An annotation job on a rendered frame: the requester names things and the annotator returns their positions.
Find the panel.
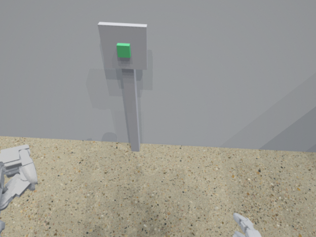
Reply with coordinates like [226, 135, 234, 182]
[98, 22, 148, 152]

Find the button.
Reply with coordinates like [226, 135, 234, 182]
[117, 43, 131, 58]

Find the robot left hand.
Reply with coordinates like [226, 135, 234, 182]
[0, 144, 38, 213]

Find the robot right hand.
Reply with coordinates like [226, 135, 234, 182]
[233, 213, 262, 237]

